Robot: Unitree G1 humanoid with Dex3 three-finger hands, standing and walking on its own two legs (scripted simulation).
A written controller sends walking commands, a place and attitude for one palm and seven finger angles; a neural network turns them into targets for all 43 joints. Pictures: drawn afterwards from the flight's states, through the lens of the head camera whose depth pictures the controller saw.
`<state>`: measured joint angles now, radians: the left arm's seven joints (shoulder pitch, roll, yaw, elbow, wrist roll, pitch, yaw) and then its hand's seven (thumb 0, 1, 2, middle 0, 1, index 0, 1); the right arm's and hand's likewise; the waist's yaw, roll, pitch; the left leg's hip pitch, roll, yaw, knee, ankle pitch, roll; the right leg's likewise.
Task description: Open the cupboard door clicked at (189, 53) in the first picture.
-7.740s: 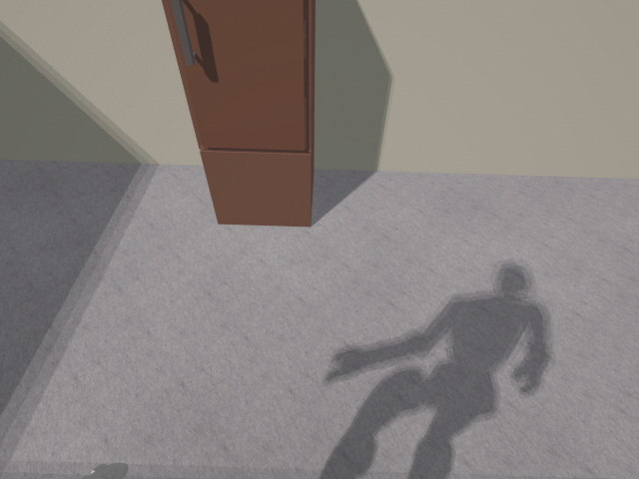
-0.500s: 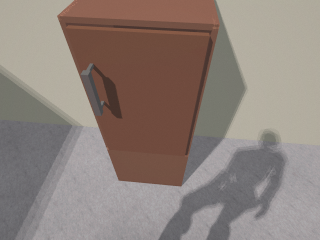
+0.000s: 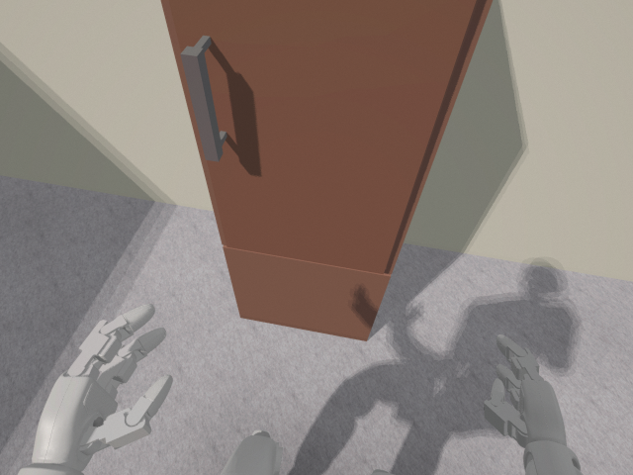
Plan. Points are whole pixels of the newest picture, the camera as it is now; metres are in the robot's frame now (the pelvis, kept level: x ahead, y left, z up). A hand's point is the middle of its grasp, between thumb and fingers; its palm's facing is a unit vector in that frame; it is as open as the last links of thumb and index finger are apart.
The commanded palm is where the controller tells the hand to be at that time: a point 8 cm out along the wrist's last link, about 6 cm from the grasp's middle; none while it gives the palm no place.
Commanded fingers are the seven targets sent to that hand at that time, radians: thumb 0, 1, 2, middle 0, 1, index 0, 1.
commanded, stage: raise the hand with hooked fingers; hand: left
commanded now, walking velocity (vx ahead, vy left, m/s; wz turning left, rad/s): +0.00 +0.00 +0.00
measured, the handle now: (209, 102) +0.57 +0.24 +0.14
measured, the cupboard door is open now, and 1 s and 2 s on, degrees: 0 0 0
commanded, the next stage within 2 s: move the hooked fingers beside the handle in 1.60 s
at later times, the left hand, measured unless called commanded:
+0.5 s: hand (109, 330) +0.23 +0.25 +0.09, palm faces -0.06 -1.00 -0.06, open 12.0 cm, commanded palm +0.21 +0.31 +0.11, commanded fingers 0.00 -0.29 0.39 -0.28 -1.07 -0.28 -1.07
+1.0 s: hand (63, 258) +0.28 +0.29 +0.15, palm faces -0.03 -1.00 -0.05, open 13.9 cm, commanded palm +0.26 +0.35 +0.16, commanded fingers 0.00 -0.50 0.30 -0.30 -1.20 -0.30 -1.20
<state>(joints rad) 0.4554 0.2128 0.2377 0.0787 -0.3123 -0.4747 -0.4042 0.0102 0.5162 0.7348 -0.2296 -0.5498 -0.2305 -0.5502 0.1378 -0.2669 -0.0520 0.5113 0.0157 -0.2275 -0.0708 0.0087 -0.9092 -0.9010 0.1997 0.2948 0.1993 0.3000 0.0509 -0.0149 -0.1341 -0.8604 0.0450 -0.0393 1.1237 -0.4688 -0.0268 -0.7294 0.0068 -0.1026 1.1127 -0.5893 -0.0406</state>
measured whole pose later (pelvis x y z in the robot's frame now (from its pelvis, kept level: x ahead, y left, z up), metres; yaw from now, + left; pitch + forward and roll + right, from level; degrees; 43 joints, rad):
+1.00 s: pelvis +0.00 +0.03 +0.05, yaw +0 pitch +4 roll -2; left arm -0.01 0.43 0.39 0.29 -0.34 -0.14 -0.50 -0.01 -0.49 0.31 -0.30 -1.19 -0.30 -1.19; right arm 0.25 -0.26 0.08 0.57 0.05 -0.22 -0.10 0.01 -0.90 -0.90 0.21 0.30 0.21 0.30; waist 0.02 0.03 -0.05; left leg -0.54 0.03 0.00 0.80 -0.33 0.02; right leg -0.40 0.00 -0.07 0.73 -0.40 0.01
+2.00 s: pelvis -0.01 +0.02 +0.05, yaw -1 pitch +5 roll -2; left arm -0.32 0.49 0.41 0.65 -0.31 -0.18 -0.55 -0.01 -0.50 0.30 -0.30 -1.20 -0.30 -1.20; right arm 0.28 -0.29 0.06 0.60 0.05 -0.17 -0.12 0.01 -0.90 -0.90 0.20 0.30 0.20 0.30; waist -0.01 0.02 -0.05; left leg -0.56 0.04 -0.01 0.77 -0.31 0.00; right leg -0.44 0.01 -0.07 0.74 -0.39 -0.02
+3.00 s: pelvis +0.00 +0.03 +0.04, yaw -3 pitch +15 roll -3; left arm -0.83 0.71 0.48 1.18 -0.17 -0.29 -0.55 -0.01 -0.50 0.30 -0.30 -1.20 -0.30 -1.20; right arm 0.38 -0.30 0.05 0.62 0.03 0.01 -0.08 0.01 -0.91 -0.90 0.21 0.30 0.20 0.30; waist -0.12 0.01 -0.07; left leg -0.81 0.06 0.00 0.91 -0.36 0.01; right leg -0.69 0.03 -0.05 0.85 -0.43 0.00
